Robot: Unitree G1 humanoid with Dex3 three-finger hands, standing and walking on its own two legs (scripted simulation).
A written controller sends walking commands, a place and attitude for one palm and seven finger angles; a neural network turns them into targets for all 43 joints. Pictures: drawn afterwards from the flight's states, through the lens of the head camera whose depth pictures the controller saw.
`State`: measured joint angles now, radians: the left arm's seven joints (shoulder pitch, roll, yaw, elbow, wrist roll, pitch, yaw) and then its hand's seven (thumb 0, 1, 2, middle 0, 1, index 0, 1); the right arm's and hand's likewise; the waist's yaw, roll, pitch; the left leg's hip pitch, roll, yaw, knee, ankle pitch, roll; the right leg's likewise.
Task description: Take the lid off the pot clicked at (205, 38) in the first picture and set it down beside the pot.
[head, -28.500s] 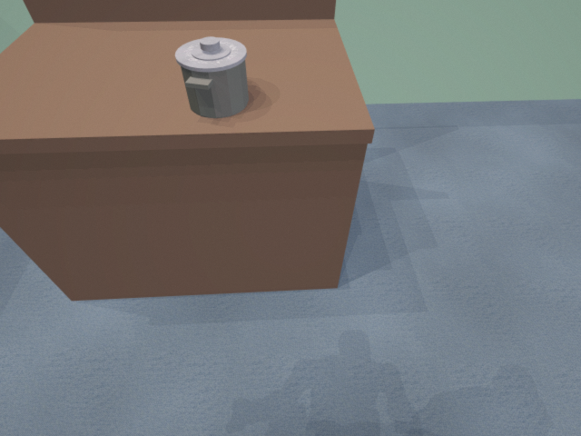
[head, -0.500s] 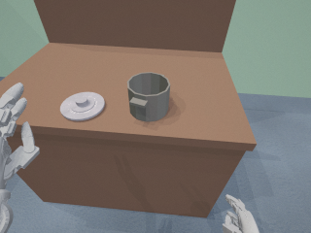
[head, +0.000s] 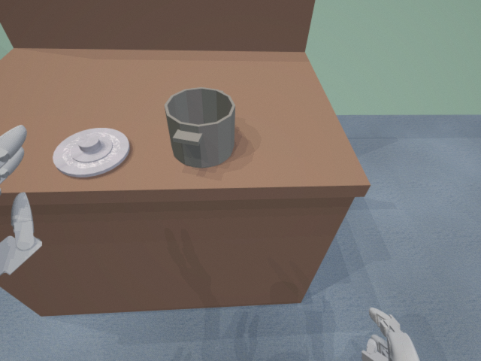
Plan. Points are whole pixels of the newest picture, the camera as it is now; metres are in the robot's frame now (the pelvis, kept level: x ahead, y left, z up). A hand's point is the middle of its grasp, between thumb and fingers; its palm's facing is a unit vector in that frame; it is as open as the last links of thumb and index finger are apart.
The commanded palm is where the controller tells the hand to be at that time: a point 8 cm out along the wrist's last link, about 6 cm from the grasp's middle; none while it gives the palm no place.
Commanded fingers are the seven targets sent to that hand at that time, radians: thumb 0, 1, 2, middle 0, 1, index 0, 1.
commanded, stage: step back with the hand held close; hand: left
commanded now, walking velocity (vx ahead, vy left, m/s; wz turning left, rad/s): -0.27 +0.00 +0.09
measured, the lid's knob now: (89, 143) +0.53 +0.36 +0.05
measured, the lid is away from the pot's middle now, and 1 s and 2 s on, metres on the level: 0.25 0.25 0.25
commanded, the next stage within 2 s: stop stepping back and stand still in 0.84 s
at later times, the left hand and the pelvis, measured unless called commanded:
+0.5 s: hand out of the picture +0.10 +0.24 +0.23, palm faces +0.49 -0.76 -0.42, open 7.4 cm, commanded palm +0.03 +0.29 +0.23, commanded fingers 0.00 0.90 0.90 -0.20 -0.30 -0.20 -0.30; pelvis -0.08 +0.00 -0.01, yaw +3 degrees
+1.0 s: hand out of the picture -0.01 +0.27 +0.23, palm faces +0.49 -0.80 -0.36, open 7.4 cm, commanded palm -0.08 +0.30 +0.23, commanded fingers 0.00 0.90 0.90 -0.20 -0.30 -0.20 -0.30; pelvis -0.20 +0.01 +0.00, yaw +3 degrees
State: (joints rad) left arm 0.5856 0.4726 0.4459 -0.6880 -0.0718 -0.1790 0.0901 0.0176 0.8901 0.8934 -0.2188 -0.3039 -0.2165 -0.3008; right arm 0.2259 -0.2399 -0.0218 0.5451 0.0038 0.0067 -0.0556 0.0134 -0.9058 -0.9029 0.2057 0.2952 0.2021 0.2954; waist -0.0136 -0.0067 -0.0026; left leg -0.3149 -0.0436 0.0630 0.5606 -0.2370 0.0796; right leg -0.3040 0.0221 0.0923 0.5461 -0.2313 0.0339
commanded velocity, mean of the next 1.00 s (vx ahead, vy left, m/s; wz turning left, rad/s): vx -0.31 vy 0.00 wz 0.00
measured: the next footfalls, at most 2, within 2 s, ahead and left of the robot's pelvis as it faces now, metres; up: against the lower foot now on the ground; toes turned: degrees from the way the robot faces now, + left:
right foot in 0.80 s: -0.12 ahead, -0.13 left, +0.00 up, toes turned +6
left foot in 1.02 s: -0.15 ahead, +0.16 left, +0.00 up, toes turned +6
